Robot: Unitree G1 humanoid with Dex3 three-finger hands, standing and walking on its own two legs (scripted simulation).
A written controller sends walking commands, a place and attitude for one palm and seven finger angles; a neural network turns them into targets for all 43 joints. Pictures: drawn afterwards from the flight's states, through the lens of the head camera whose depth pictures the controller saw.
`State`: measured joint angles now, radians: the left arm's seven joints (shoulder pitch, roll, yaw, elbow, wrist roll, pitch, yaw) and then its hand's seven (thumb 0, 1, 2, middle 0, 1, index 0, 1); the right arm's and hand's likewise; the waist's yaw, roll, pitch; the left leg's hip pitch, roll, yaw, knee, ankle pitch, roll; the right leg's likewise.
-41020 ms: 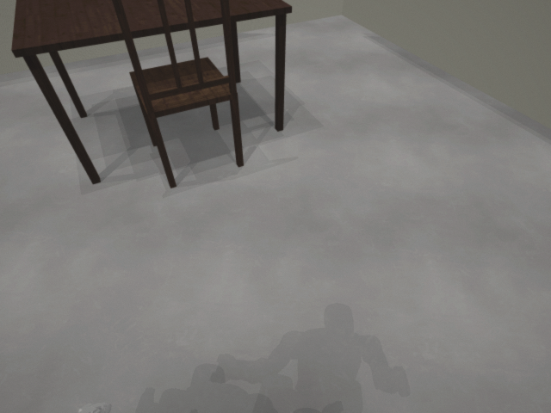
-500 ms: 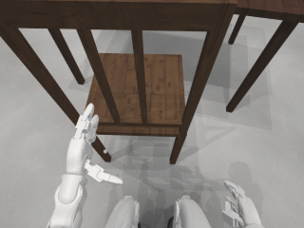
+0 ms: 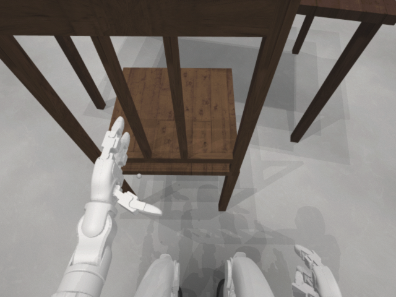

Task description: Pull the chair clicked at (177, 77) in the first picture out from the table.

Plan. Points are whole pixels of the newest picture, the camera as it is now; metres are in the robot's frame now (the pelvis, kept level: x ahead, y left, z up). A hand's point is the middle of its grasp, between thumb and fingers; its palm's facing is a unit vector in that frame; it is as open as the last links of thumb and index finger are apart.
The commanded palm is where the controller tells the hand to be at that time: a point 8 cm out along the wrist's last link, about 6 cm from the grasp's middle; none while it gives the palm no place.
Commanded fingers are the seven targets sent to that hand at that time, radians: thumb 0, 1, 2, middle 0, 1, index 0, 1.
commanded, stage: push the fingers through the gap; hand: left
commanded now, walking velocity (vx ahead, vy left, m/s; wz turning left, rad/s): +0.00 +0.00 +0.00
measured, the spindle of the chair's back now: (131, 113) +0.46 +0.15 +0.06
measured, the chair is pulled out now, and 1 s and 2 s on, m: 0.27 0.27 0.27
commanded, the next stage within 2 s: hook a spindle and tug to test in 1.12 s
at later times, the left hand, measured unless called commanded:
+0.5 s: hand (142, 152) +0.39 +0.13 +0.02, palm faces -0.02 -1.00 -0.05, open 16.9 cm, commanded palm +0.37 +0.18 +0.02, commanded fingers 0.00 -0.50 0.30 -0.06 -0.08 -0.06 -0.08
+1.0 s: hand (144, 145) +0.41 +0.13 +0.02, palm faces -0.01 -1.00 -0.04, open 16.9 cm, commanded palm +0.39 +0.18 +0.02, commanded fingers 0.00 -0.50 0.30 -0.06 -0.08 -0.06 -0.08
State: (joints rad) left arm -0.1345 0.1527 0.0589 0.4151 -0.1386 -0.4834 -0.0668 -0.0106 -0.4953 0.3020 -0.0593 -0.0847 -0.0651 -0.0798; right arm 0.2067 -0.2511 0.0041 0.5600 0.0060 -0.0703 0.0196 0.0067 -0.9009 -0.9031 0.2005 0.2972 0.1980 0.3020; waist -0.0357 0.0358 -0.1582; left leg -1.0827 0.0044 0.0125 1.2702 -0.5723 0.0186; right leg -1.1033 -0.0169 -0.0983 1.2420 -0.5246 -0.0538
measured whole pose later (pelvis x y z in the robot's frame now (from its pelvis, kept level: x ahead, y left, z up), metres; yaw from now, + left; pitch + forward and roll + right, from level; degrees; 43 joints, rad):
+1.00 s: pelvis +0.00 +0.01 +0.00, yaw -1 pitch +24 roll -1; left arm -0.46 0.17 0.16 0.77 -0.08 -0.56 -0.02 -0.01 -0.50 0.30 -0.06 -0.08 -0.07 -0.08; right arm 0.27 -0.25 0.00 0.61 -0.01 -0.01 0.05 0.00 -0.90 -0.90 0.20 0.30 0.20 0.30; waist -0.08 0.04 -0.16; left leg -1.12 0.01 0.03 1.26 -0.56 0.04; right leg -1.14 -0.01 -0.07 1.22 -0.50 -0.03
